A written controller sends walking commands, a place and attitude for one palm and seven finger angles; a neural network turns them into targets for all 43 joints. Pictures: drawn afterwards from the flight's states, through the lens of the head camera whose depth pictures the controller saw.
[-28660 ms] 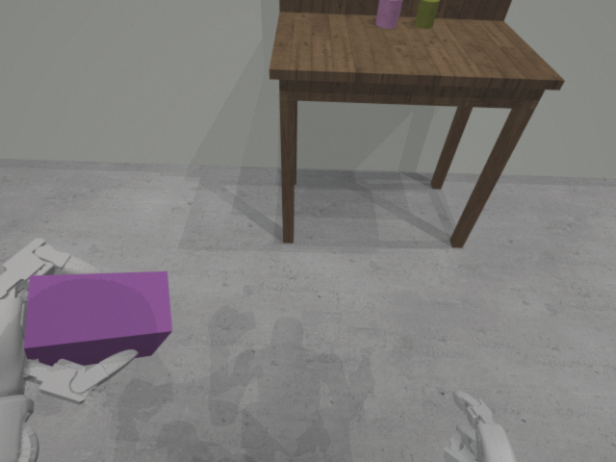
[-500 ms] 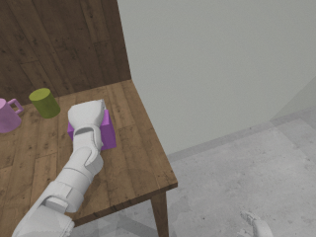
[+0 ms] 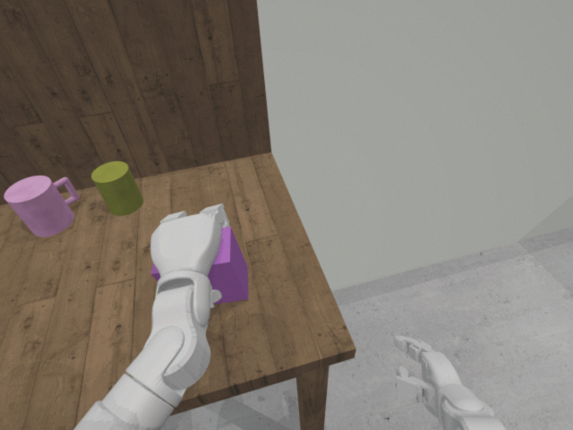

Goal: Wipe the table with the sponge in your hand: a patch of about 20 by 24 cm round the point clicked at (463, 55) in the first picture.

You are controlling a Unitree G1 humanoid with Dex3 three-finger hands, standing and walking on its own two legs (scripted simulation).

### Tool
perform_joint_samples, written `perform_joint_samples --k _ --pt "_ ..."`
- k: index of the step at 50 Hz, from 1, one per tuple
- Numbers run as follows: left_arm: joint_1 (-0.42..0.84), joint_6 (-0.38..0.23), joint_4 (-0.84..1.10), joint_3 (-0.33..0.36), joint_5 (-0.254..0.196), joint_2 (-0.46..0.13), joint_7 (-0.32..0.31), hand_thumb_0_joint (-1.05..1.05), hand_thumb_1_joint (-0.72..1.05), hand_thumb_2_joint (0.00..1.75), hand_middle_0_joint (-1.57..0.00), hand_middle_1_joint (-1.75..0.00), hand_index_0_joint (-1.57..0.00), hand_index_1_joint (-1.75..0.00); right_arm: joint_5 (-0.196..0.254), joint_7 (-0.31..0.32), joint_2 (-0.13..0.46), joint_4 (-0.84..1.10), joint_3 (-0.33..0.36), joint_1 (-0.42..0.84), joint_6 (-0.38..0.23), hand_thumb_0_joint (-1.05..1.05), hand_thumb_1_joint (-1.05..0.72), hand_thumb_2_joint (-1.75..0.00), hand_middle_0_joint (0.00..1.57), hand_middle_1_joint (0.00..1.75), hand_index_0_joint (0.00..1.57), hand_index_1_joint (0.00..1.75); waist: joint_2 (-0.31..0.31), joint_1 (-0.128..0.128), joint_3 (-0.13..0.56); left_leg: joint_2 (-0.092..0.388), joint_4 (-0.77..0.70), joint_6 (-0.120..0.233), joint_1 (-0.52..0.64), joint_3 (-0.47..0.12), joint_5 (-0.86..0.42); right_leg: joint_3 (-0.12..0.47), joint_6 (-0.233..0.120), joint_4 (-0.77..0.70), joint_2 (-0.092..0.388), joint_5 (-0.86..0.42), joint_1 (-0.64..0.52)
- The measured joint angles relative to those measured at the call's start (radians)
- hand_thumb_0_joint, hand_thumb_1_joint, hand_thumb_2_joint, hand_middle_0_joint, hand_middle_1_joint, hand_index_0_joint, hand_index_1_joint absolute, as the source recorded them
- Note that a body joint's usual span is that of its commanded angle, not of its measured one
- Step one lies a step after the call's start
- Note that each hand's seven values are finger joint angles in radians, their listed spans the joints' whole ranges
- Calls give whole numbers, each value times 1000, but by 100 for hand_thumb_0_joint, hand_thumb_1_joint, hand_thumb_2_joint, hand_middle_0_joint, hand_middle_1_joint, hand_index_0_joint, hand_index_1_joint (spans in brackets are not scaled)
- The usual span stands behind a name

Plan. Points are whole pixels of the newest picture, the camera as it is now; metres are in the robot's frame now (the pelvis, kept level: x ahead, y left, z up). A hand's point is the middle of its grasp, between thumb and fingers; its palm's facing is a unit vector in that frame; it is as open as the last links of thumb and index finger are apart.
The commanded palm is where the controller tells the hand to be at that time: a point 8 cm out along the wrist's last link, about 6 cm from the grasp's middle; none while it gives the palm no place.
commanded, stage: wipe back along the third lane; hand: left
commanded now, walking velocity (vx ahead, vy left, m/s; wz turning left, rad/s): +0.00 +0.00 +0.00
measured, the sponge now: (208, 275) +0.32 +0.17 +0.05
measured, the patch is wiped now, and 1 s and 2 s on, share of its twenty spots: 1.00 1.00 1.00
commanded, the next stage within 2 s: slide back across to the middle lane in 0.66 s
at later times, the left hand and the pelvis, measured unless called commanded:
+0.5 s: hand (217, 293) +0.26 +0.13 +0.10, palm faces +0.16 -0.19 -0.97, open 10.3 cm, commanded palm +0.20 +0.12 +0.12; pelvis -0.03 -0.03 +0.00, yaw -1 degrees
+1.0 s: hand (222, 315) +0.23 +0.11 +0.10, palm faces +0.12 -0.21 -0.97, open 10.3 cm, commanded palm +0.18 +0.14 +0.14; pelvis -0.03 -0.08 +0.00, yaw -3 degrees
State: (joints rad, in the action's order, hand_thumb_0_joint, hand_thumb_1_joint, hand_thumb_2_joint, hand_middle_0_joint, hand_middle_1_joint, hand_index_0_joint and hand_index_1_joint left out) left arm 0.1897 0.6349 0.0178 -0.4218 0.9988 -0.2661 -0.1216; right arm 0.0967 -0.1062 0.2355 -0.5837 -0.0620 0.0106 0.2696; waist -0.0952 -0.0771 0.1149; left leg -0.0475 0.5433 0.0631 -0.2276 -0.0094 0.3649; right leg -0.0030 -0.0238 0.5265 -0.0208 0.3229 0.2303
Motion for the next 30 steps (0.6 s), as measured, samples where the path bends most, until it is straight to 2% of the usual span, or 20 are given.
perform_joint_samples --k 16,30 --pt "-117 -12 140 27 -20 -10 -11 1 -50 108 -61 -143 -68 -136 -3 4 21 0 16 -43 20 1 -91 -90 20 29 19 30 1 12 -24 8 22 -14 -8 20 -8 15 5 25 -6 11 13" --pt "-176 -31 139 57 -35 -22 -18 1 -50 108 -61 -142 -68 -135 0 30 32 3 21 -42 12 1 -91 -90 19 29 19 30 -13 20 -32 33 -6 -53 19 14 -38 9 -32 32 -30 -2 5"
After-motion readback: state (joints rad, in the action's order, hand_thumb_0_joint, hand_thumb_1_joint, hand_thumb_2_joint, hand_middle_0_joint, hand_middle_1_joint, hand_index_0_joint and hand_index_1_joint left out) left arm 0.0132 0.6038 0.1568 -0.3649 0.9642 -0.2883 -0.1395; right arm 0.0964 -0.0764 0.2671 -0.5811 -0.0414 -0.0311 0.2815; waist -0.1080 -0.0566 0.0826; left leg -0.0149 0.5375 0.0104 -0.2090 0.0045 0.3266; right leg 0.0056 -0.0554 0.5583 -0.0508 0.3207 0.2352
